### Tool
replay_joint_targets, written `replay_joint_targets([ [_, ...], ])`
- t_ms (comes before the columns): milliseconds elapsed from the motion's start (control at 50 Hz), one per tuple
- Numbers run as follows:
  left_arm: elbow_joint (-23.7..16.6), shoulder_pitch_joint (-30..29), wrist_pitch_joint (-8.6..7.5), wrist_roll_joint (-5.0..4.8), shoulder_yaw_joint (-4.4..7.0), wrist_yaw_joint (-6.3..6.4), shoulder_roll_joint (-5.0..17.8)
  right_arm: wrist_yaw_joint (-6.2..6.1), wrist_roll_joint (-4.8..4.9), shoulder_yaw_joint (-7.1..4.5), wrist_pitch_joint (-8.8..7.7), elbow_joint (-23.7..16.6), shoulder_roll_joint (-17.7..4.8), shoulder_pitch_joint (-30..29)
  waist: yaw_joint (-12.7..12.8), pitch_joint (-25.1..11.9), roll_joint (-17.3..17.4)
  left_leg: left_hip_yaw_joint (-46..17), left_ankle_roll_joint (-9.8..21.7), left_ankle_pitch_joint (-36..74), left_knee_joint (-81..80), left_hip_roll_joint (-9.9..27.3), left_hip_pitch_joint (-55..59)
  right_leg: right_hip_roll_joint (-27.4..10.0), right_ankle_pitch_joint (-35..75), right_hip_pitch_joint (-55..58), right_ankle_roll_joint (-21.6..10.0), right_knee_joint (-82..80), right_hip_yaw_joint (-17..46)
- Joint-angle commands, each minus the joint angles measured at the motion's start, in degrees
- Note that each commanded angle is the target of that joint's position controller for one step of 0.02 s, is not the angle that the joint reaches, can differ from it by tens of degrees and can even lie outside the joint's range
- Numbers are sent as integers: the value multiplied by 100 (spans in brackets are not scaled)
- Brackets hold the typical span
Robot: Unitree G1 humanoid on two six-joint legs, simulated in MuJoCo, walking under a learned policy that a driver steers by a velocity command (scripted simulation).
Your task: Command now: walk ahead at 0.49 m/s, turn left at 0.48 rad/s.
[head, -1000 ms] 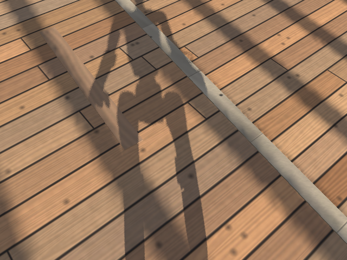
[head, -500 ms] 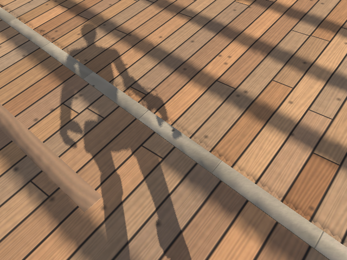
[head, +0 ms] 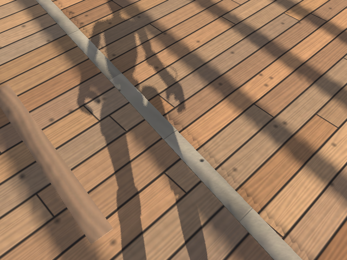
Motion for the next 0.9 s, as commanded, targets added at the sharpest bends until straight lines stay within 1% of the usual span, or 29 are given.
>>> replay_joint_targets([
  [20,-427,132,27,75,185,57,540,-113,13,-193,-113,-486,-815,-212,235,-311,429,-1755,1122,847,-1288,1505,274,-204,462,-543,188,-530,59],
  [40,-496,-82,39,87,161,66,483,-151,21,-212,-110,-467,-877,-123,175,-237,422,-1642,1084,968,-1308,1445,193,-174,797,-617,263,-858,20],
  [80,-605,-539,22,113,121,65,374,-221,36,-233,-51,-427,-938,-20,54,-128,462,-1259,838,1969,-1056,1174,15,39,1516,-417,340,-1780,-65],
  [120,-662,-890,-21,106,75,21,239,-288,84,-259,60,-359,-963,183,-102,-290,591,-1023,577,2435,-687,923,-57,382,2160,83,358,-2605,-197],
  [180,-744,-1253,-28,-3,112,-59,318,-369,132,-271,229,-302,-946,448,-236,-461,720,-1470,424,2093,-269,1015,292,674,2296,356,358,-3255,-110],
  [220,-743,-1160,-41,-9,196,-91,499,-413,113,-279,308,-370,-896,366,-106,-542,802,-1948,309,1918,177,1132,728,711,1943,454,249,-3632,106],
  [260,-623,-649,-98,29,270,-86,625,-441,103,-274,334,-568,-820,-31,249,-710,895,-2117,74,1894,859,997,848,583,2261,1078,25,-4183,115],
  [280,-596,-249,-130,127,317,-49,831,-420,49,-202,310,-716,-589,-85,412,-1223,617,-1921,-142,1400,1782,691,523,-1,3257,2166,-280,-4221,413],
  [300,-649,82,-84,208,339,14,1111,-401,-117,-90,289,-816,-214,400,252,-1914,-627,-1263,-447,-1755,3347,67,-602,-1374,5921,3783,-808,-3664,1592],
  [320,-534,268,37,157,339,-29,1067,-345,40,-60,267,-786,-456,1372,-44,-2690,-1895,-998,-670,-3561,4697,-94,-1680,-2567,5591,4707,-1860,-3685,3342],
  [340,-687,-44,126,62,279,-22,722,-344,96,-204,353,-571,-999,1335,36,-2376,-989,-1011,-875,-2977,5324,356,-1933,-2270,4026,4154,-1767,-3927,3219],
  [360,-766,-265,216,55,188,18,442,-363,126,-283,474,-668,-1179,657,205,-1718,-510,-727,-1024,-2480,5499,493,-2111,-1802,3154,3579,-1458,-4056,2312],
  [380,-760,-501,305,79,130,29,368,-397,127,-304,599,-730,-1113,370,161,-1297,-225,-600,-1109,-2168,5393,635,-2077,-1465,2618,2917,-1289,-4244,1776],
  [400,-726,-714,361,87,122,33,388,-424,109,-319,688,-817,-1033,238,69,-916,-304,-528,-1138,-1995,5185,763,-1965,-1240,2286,2310,-1233,-4417,1392],
  [420,-680,-798,390,132,158,38,509,-417,112,-282,740,-845,-834,282,-5,-680,-489,-322,-1149,-1814,4956,766,-1621,-989,2166,1748,-1174,-4637,937],
  [440,-646,-831,393,159,182,43,531,-420,108,-254,754,-862,-669,334,-27,-622,-620,-185,-1155,-1706,4699,747,-1454,-867,2152,1569,-1191,-4752,651],
  [480,-588,-807,392,156,218,62,565,-425,80,-225,740,-928,-539,250,19,-743,-679,-84,-1155,-1629,4235,810,-1383,-978,2436,1707,-1343,-4806,419],
  [540,-526,-848,448,83,280,98,688,-363,27,-183,743,-1094,-500,-98,115,-956,-575,-54,-1067,-1346,3478,1033,-1171,-1238,2329,1889,-1463,-4827,243],
  [620,-441,-901,533,17,352,64,883,-245,37,-206,768,-1210,-614,-285,161,-877,-691,212,-857,-1166,2604,1034,-618,-1342,1680,1750,-1371,-4861,-57],
  [660,-370,-858,557,-44,377,38,943,-192,35,-237,779,-1267,-657,-315,137,-839,-693,332,-694,-1115,2042,983,-400,-1413,1521,1835,-1244,-4699,-135],
  [700,-274,-863,603,-138,375,47,903,-156,11,-287,761,-1152,-645,22,-70,-880,-577,560,-437,-540,968,739,295,-1264,1301,1655,-890,-4187,-439],
  [720,-132,-587,640,-146,344,43,719,-182,-18,-359,744,-1080,-809,273,-97,-782,-222,238,-213,-100,369,759,792,-1018,765,1207,-469,-3595,-754],
  [740,-189,-383,664,45,252,1,366,-289,-36,-512,713,-1168,-1475,378,122,-620,1516,-1803,375,1430,-257,2171,1457,-240,-872,-164,206,-1803,-1452],
  [760,-509,-963,638,111,280,68,509,-285,-207,-537,614,-1376,-1793,175,-115,-502,1943,-3048,1401,1668,-566,2930,933,437,-2012,-1088,388,-600,-667],
  [780,-518,-1229,633,49,343,103,704,-255,-295,-465,490,-1382,-1536,69,-212,-561,1359,-2683,1357,1226,-674,2694,751,335,-1698,-1066,301,24,-161],
  [800,-444,-1099,649,-8,377,128,733,-260,-232,-409,412,-1369,-1375,-221,3,-466,1176,-2230,1005,957,-616,2378,659,264,-1122,-1070,226,95,-40],
  [820,-294,-943,668,35,405,172,733,-286,-106,-361,403,-1406,-1178,-476,124,-513,911,-1955,710,781,-516,2103,722,207,-719,-1050,245,45,2],
  [840,-245,-848,682,82,421,195,746,-317,-25,-305,420,-1437,-1050,-650,192,-557,957,-1777,615,1083,-449,1974,681,232,-443,-946,307,106,-24],
  [900,-201,-738,642,18,386,145,618,-391,-69,-241,447,-1457,-938,-559,224,-838,881,-1636,649,1716,-317,1777,804,382,-66,-632,427,132,-32],
])
Next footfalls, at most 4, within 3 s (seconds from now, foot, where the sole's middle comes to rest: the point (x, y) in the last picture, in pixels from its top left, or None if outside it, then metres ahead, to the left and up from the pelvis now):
0.28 right None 0.35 -0.11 -0.78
0.72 left None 0.20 0.11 -0.78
1.22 right None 0.32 -0.07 -0.78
1.62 left None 0.16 0.16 -0.78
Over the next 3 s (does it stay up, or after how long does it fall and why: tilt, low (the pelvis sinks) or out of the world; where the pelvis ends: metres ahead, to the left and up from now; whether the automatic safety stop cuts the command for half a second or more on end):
stays up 0.65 0.63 0.00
